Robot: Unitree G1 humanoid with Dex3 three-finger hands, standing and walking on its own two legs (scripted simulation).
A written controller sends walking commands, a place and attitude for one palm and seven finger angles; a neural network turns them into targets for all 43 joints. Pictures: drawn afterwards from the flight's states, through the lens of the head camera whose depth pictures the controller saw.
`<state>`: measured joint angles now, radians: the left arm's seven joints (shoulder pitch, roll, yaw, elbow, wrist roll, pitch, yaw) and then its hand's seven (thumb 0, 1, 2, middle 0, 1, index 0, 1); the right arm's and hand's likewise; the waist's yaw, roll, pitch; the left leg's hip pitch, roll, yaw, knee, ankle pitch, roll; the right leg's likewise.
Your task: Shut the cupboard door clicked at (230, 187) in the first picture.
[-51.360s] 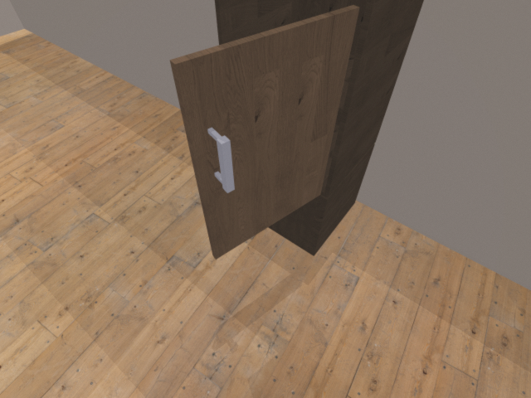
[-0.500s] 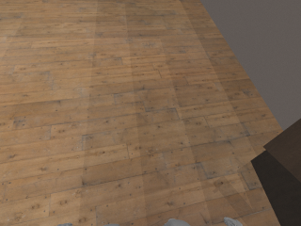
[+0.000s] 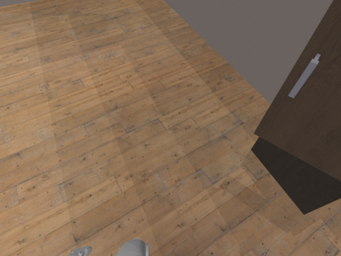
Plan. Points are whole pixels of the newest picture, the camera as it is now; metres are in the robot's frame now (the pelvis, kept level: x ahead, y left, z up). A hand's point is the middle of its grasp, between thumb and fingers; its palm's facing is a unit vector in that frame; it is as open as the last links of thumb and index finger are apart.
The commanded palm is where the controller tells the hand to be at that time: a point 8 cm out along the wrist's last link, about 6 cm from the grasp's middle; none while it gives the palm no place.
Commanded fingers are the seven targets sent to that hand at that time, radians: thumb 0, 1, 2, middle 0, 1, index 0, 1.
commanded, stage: turn to face it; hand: left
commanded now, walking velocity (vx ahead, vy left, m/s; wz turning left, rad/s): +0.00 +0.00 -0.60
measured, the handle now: (304, 76) +0.62 -0.39 +0.04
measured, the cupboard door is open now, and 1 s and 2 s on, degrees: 26 26 26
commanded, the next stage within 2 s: take the last steps up to it in 1.04 s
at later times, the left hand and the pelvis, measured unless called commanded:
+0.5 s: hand (106, 230) +0.20 +0.19 -0.16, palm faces -0.33 -0.92 -0.22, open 7.4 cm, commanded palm none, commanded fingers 0.00 0.90 0.90 -0.20 -0.30 -0.20 -0.30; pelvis +0.02 +0.03 +0.00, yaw -20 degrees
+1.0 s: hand (124, 227) +0.21 +0.15 -0.18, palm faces -0.49 -0.85 -0.18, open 7.4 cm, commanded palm none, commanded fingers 0.00 0.90 0.90 -0.20 -0.30 -0.20 -0.30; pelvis +0.04 +0.02 -0.01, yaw -32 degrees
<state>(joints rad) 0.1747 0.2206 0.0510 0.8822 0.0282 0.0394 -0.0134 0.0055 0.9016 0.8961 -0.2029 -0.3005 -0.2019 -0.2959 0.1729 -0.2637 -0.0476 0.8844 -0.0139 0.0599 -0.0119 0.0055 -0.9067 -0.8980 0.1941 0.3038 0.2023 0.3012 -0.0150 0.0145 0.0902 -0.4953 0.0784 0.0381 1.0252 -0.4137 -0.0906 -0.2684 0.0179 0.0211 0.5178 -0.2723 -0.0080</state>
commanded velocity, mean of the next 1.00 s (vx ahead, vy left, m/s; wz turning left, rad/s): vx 0.00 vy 0.00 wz -0.47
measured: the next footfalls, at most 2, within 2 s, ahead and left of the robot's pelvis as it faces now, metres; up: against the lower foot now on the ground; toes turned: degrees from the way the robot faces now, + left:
left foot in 0.14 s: +0.07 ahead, +0.13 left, +0.00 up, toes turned -2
right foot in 0.58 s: +0.00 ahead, -0.12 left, +0.00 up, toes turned -27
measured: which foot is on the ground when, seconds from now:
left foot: up 0.00-0.12, down 0.14-0.56, up 0.58-0.90, down 0.92-1.00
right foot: down 0.00-0.14, up 0.16-0.56, down 0.58-0.94, up 0.96-1.00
